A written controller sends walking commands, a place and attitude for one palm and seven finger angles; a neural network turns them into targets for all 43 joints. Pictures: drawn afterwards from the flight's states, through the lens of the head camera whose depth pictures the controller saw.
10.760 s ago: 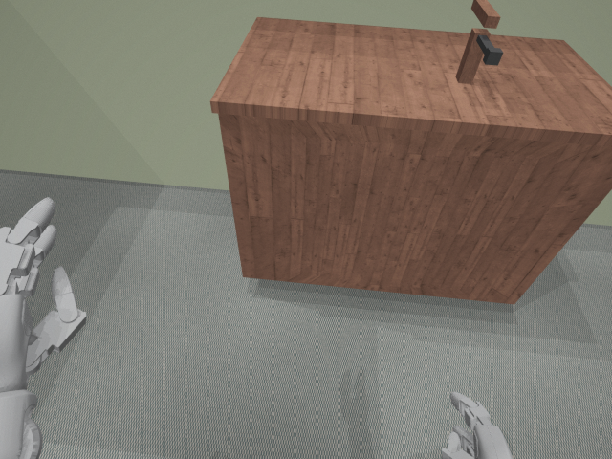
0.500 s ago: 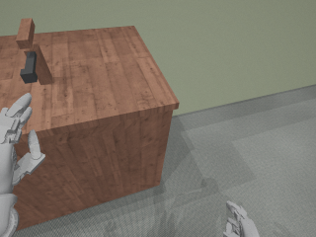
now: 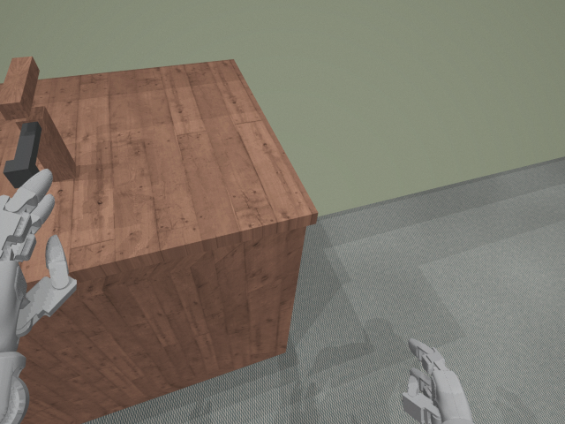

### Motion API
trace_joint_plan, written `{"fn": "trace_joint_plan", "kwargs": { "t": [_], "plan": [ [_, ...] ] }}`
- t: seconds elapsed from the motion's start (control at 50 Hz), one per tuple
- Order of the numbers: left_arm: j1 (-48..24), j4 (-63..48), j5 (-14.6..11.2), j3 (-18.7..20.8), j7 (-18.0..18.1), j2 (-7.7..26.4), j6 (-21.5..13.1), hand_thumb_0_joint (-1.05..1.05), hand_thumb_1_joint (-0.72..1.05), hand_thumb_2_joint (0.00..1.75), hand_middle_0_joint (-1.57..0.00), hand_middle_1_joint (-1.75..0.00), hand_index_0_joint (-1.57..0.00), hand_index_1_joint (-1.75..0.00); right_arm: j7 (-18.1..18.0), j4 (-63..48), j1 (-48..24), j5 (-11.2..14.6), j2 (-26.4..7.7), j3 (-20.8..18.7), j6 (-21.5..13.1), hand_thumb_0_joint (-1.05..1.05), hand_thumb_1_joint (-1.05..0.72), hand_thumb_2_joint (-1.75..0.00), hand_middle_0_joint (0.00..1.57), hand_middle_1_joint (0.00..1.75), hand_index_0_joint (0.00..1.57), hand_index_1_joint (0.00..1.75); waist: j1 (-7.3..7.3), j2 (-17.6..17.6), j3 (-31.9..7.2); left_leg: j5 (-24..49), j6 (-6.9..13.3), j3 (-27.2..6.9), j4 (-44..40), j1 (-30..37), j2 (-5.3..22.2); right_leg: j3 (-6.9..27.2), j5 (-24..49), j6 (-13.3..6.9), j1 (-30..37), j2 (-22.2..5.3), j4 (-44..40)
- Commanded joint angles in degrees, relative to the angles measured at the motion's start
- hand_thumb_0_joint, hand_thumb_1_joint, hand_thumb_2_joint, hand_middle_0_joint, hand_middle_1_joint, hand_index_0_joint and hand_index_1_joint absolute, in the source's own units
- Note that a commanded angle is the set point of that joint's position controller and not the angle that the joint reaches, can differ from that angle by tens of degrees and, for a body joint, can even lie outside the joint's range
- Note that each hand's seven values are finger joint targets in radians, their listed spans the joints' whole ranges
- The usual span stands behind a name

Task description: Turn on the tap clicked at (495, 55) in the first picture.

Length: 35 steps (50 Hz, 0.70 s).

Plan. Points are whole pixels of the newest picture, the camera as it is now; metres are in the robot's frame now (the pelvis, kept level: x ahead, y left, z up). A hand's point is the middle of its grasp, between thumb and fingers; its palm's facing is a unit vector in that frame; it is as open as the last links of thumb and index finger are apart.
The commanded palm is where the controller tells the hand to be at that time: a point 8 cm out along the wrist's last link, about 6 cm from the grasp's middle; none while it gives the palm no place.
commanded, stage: come to a stop and stand still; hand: left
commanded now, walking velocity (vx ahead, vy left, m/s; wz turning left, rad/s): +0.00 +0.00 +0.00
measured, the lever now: (22, 172) +0.37 +0.38 +0.15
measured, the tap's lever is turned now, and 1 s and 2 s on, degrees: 0 0 0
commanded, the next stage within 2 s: look again from close up in 0.20 s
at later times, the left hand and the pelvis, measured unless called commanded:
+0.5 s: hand (71, 298) +0.20 +0.24 +0.15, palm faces +0.38 -0.86 -0.35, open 7.4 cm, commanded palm +0.15 +0.27 +0.17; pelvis -0.01 -0.01 +0.00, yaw +0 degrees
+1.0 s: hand (33, 297) +0.20 +0.28 +0.15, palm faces +0.39 -0.84 -0.37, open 7.4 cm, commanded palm +0.15 +0.31 +0.17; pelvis +0.00 +0.03 -0.01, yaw +1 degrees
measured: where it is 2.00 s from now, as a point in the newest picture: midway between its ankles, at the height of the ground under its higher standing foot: outside the picture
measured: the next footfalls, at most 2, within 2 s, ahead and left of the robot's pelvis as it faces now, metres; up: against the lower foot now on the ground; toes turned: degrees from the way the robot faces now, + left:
left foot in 1.38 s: +0.12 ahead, +0.20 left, +0.00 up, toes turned +0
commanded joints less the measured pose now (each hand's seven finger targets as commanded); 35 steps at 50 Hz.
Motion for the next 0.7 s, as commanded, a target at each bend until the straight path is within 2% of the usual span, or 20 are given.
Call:
{"fn": "trace_joint_plan", "kwargs": {
  "t": [0.0, 0.08, 0.2, 0.22, 0.34, 0.46, 0.52, 0.56, 0.6, 0.62, 0.68],
  "plan": [
    [-2.9, -11.0, -0.9, 6.1, 1.2, 8.2, -2.9, 0.0, 0.9, 0.9, -0.2, -0.3, -0.2, -0.3, -0.8, -8.8, -3.7, 0.3, -7.3, -2.8, -2.0, 0.0, -0.9, -0.9, 0.2, 0.3, 0.2, 0.3, 0.23, 4.4, -10.8, 27.6, -4.4, -3.9, 0.0, 5.0, 6.2, 3.3, 22.5, 0.9, 4.9, -4.6, 0.6],
    [-5.2, -11.3, -0.8, 4.9, 1.4, 7.8, -2.5, 0.0, 0.9, 0.9, -0.2, -0.3, -0.2, -0.3, -1.1, -8.8, -4.0, 0.3, -7.5, -2.8, -1.7, 0.0, -0.9, -0.9, 0.2, 0.3, 0.2, 0.3, 0.13, 4.9, -9.8, 25.2, -4.2, -4.0, -0.8, 5.2, 6.2, 3.4, 20.1, 1.1, 3.9, -4.6, 0.1],
    [-5.3, -9.9, -0.8, 5.4, 1.9, 8.2, -2.3, 0.0, 0.9, 0.9, -0.2, -0.3, -0.2, -0.3, -1.5, -8.9, -4.7, 0.1, -7.2, -2.6, -1.4, 0.0, -0.9, -0.9, 0.2, 0.3, 0.2, 0.3, 0.37, 2.4, -8.0, 15.3, -2.9, -4.3, -1.9, 2.1, 5.4, 5.3, 15.8, 0.9, 4.2, -5.7, -3.2],
    [-5.5, -10.2, -0.9, 6.0, 1.9, 8.8, -2.2, 0.0, 0.9, 0.9, -0.2, -0.3, -0.2, -0.3, -1.6, -8.9, -5.0, 0.0, -7.3, -2.6, -1.4, 0.0, -0.9, -0.9, 0.2, 0.3, 0.2, 0.3, 0.42, 3.5, -7.6, 13.8, -3.0, -4.2, -2.1, 1.3, 5.2, 5.4, 14.8, 0.8, 4.2, -6.0, -3.5],
    [-4.9, -10.5, -1.1, 5.3, 1.9, 8.2, -2.5, 0.0, 0.9, 0.9, -0.2, -0.3, -0.2, -0.3, -1.6, -8.8, -4.7, 0.1, -7.2, -2.5, -1.4, 0.0, -0.9, -0.9, 0.2, 0.3, 0.2, 0.3, 0.19, 4.3, -7.5, 12.3, -2.9, -4.3, -3.0, 1.5, 4.9, 4.8, 12.3, 1.0, 3.8, -5.5, -4.4],
    [-3.9, -9.0, -1.2, 5.1, 1.8, 7.8, -2.2, 0.0, 0.9, 0.9, -0.2, -0.3, -0.2, -0.3, -1.7, -8.4, -4.4, 0.2, -7.2, -2.6, -1.2, 0.0, -0.9, -0.9, 0.2, 0.3, 0.2, 0.3, 0.15, 2.7, -6.9, 10.1, -2.5, -4.1, -3.6, 1.7, 4.8, 4.6, 10.1, 1.4, 2.6, -5.3, -6.1],
    [-5.0, -9.8, -1.1, 5.1, 1.8, 8.3, -2.3, 0.0, 0.9, 0.9, -0.2, -0.3, -0.2, -0.3, -1.7, -8.4, -4.8, 0.3, -7.4, -2.6, -1.3, 0.0, -0.9, -0.9, 0.2, 0.3, 0.2, 0.3, 0.13, 4.8, -6.4, 9.3, -2.7, -4.2, -4.3, 1.3, 4.7, 4.2, 8.8, 1.5, 2.5, -5.2, -6.1],
    [-4.7, -9.3, -1.0, 5.0, 1.9, 8.2, -2.4, 0.0, 0.9, 0.9, -0.2, -0.3, -0.2, -0.3, -1.8, -8.3, -4.5, 0.2, -7.3, -2.5, -1.3, 0.0, -0.9, -0.9, 0.2, 0.3, 0.2, 0.3, 0.24, 4.0, -6.5, 8.0, -2.6, -4.5, -5.2, 1.1, 4.8, 3.9, 7.4, 1.6, 2.7, -4.7, -6.2],
    [-4.7, -9.3, -1.0, 4.8, 1.9, 8.1, -2.3, 0.0, 0.9, 0.9, -0.2, -0.3, -0.2, -0.3, -1.8, -8.4, -4.3, 0.3, -7.4, -2.7, -1.4, 0.0, -0.9, -0.9, 0.2, 0.3, 0.2, 0.3, 0.24, 3.3, -6.0, 6.9, -2.4, -4.5, -5.1, 0.4, 4.7, 4.1, 6.4, 1.7, 2.7, -4.8, -6.8],
    [-5.3, -9.5, -1.0, 5.2, 1.8, 8.4, -2.3, 0.0, 0.9, 0.9, -0.2, -0.3, -0.2, -0.3, -1.8, -8.3, -4.7, 0.2, -7.4, -2.6, -1.3, 0.0, -0.9, -0.9, 0.2, 0.3, 0.2, 0.3, 0.15, 4.7, -5.4, 6.3, -2.6, -4.4, -5.3, 0.8, 4.6, 4.1, 5.5, 1.6, 1.5, -4.9, -7.1],
    [-4.8, -9.8, -0.7, 4.7, 1.9, 8.1, -2.8, 0.0, 0.9, 0.9, -0.2, -0.3, -0.2, -0.3, -1.5, -8.5, -4.2, 0.1, -7.7, -3.1, -1.5, 0.0, -0.9, -0.9, 0.2, 0.3, 0.2, 0.3, -0.04, 3.3, -6.0, 3.4, -1.8, -4.3, -3.4, -0.7, 4.1, 5.0, 1.8, 1.2, 2.3, -6.4, -7.3]
  ]
}}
